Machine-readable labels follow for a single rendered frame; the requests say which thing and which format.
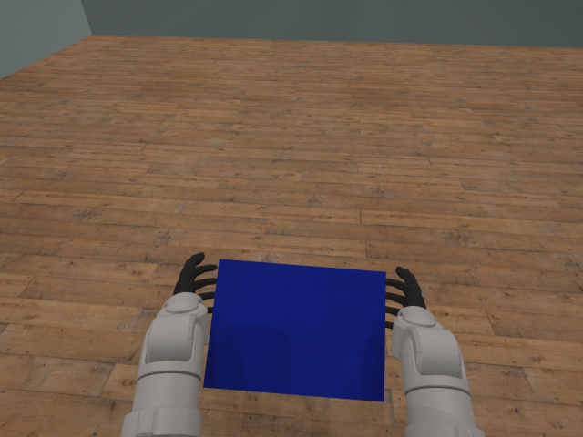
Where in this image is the robot right forearm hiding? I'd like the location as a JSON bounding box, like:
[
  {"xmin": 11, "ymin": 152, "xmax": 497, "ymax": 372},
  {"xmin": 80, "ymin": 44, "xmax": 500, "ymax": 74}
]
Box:
[{"xmin": 391, "ymin": 306, "xmax": 486, "ymax": 437}]

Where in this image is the robot right hand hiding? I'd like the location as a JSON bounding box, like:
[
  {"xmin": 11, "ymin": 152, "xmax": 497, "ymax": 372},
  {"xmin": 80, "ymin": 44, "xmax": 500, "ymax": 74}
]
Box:
[{"xmin": 385, "ymin": 267, "xmax": 426, "ymax": 330}]

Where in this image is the carton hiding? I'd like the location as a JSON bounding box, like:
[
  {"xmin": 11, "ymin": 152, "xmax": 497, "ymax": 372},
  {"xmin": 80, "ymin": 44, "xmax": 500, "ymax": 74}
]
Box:
[{"xmin": 203, "ymin": 259, "xmax": 386, "ymax": 402}]

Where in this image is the robot left forearm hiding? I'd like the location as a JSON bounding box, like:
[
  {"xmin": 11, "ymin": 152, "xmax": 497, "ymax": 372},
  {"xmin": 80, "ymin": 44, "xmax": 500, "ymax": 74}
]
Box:
[{"xmin": 120, "ymin": 292, "xmax": 209, "ymax": 437}]

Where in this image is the robot left hand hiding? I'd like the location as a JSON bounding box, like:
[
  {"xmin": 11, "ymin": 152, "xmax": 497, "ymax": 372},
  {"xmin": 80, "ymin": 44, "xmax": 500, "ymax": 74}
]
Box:
[{"xmin": 173, "ymin": 252, "xmax": 217, "ymax": 314}]

